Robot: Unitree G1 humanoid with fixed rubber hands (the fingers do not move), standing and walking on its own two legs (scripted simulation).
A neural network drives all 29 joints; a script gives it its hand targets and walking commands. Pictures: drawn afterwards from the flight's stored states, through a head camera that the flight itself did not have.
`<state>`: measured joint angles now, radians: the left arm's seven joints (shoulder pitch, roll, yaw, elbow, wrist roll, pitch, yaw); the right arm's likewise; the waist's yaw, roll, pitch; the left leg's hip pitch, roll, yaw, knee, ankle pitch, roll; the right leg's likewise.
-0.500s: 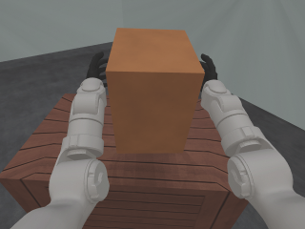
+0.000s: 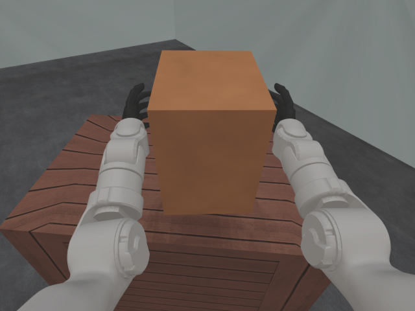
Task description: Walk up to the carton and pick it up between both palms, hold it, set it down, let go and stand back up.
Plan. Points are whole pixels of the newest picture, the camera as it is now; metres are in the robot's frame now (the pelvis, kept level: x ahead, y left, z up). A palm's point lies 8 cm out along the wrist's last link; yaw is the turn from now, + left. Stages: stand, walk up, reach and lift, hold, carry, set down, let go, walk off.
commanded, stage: set down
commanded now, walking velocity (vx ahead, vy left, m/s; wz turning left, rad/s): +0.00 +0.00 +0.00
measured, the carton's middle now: (207, 133) +0.47 +0.00 +0.15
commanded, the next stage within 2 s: none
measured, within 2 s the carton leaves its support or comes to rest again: neither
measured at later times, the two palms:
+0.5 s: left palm (137, 133) +0.43 +0.14 +0.18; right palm (279, 134) +0.42 -0.15 +0.18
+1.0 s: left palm (140, 145) +0.43 +0.14 +0.14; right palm (275, 144) +0.42 -0.14 +0.15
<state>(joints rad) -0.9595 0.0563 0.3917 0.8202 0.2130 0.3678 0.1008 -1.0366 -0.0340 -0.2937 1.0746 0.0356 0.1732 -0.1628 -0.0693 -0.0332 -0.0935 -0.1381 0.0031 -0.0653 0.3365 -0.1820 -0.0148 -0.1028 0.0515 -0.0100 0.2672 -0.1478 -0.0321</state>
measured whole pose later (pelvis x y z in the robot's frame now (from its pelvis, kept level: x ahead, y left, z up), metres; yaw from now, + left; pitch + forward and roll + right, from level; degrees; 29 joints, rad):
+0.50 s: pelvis +0.01 +0.00 +0.00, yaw -1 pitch +2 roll -1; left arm -0.95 0.01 0.44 0.88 0.25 0.28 0.12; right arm -0.99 -0.01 -0.45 1.09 -0.14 0.09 -0.10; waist -0.04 -0.04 -0.10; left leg -0.17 0.00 -0.04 0.32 -0.18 -0.01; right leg -0.14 0.04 -0.02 0.26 -0.14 -0.03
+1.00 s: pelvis +0.01 +0.00 +0.00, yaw -2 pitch +4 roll +0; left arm -0.93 -0.03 0.51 0.91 0.33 0.21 0.10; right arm -0.95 0.04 -0.60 1.04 -0.32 0.04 -0.05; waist -0.01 -0.04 -0.09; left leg -0.20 0.01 -0.01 0.31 -0.17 -0.01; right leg -0.19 0.03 -0.03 0.27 -0.15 -0.03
